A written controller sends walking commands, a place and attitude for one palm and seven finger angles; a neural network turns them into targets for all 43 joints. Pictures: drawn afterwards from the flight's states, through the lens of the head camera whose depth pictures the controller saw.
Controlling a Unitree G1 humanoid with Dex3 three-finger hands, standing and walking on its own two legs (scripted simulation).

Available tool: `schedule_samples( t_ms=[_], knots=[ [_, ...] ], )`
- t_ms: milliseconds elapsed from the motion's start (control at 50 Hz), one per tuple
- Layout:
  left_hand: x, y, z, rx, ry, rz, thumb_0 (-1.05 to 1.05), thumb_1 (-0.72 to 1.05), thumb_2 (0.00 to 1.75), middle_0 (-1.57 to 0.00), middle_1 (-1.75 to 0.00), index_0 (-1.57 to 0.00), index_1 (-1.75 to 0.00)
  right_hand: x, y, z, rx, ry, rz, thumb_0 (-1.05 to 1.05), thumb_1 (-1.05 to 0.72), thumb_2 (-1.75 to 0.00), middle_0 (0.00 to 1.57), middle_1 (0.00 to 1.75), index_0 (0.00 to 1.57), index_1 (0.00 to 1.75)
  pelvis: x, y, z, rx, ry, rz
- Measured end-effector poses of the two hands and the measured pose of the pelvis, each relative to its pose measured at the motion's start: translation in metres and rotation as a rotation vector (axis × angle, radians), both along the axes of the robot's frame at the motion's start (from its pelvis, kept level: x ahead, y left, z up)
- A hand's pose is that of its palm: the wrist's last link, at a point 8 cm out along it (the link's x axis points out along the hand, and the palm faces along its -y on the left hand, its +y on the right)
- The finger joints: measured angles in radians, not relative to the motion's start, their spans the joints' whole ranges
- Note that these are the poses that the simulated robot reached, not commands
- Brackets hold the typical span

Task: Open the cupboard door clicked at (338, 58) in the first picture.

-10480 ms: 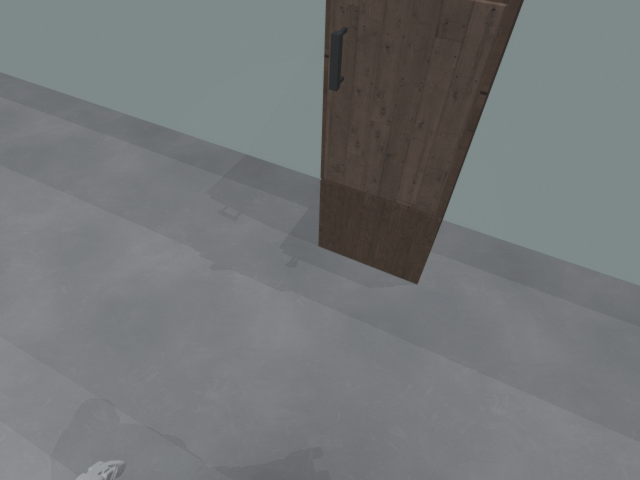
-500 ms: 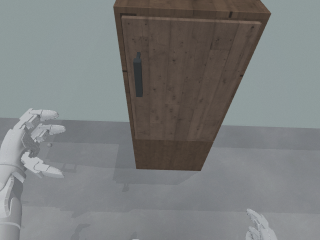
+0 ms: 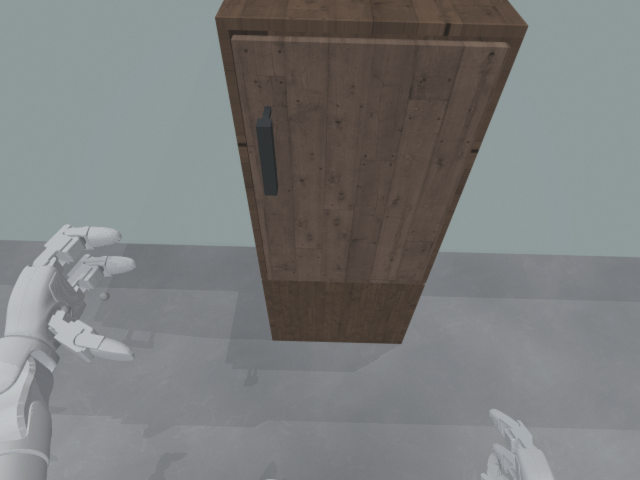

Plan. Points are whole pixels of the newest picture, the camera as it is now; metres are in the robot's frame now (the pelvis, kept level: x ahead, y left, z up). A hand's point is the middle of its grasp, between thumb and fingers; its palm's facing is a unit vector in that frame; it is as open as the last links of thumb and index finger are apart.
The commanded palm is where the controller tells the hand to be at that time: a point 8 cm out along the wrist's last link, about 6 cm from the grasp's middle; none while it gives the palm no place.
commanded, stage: move the hooked fingers beside the handle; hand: left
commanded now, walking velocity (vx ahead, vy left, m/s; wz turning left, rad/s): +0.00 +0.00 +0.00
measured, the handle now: (269, 152) +0.60 +0.13 +0.07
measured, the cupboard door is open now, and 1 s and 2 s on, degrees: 0 0 0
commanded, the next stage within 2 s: none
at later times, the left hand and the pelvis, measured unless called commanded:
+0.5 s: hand (146, 245) +0.37 +0.25 +0.09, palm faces +0.06 -1.00 +0.00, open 14.0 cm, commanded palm +0.35 +0.30 +0.08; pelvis +0.00 +0.00 -0.01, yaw -1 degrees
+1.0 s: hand (190, 211) +0.44 +0.22 +0.08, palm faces +0.05 -1.00 +0.00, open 14.0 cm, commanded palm +0.42 +0.27 +0.08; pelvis +0.00 +0.01 -0.01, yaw -2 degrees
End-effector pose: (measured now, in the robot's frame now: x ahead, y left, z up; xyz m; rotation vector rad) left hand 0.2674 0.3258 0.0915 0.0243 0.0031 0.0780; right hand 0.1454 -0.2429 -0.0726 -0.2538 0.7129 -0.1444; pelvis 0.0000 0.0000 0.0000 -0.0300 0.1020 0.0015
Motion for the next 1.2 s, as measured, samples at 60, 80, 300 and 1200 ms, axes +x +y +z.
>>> schedule_samples(
  t_ms=[60, 80, 300, 1200],
  knots=[
    [0.002, -0.002, -0.002, -0.006, -0.001, 0.004, -0.01, -0.5, 0.3, -0.3, -1.2, -0.3, -1.2, 0.0, -0.003, -0.001, -0.005, 0.004, 0.002, 0.01, -0.91, -0.9, 0.2, 0.3, 0.2, 0.3, -0.001, -0.002, -0.001, 0.0, 0.001, 0.002],
    [0.005, -0.002, -0.002, -0.008, -0.002, 0.005, -0.01, -0.5, 0.3, -0.3, -1.2, -0.3, -1.2, -0.001, -0.004, -0.002, -0.008, 0.008, 0.002, 0.01, -0.91, -0.9, 0.2, 0.3, 0.2, 0.3, -0.002, -0.003, -0.001, -0.001, 0.001, 0.004],
    [0.047, -0.018, -0.002, -0.018, -0.01, -0.028, -0.01, -0.5, 0.3, -0.3, -1.2, -0.3, -1.2, -0.021, -0.015, -0.01, -0.022, 0.078, -0.041, 0.01, -0.91, -0.9, 0.2, 0.3, 0.2, 0.3, -0.004, -0.006, -0.004, 0.001, 0.018, -0.003],
    [0.174, -0.062, -0.009, -0.026, 0.0, -0.018, -0.01, -0.5, 0.3, -0.3, -1.2, -0.3, -1.2, -0.119, -0.013, -0.041, -0.012, 0.441, -0.191, 0.01, -0.91, -0.9, 0.2, 0.3, 0.2, 0.3, -0.002, 0.008, -0.016, -0.008, 0.126, -0.031]
  ],
)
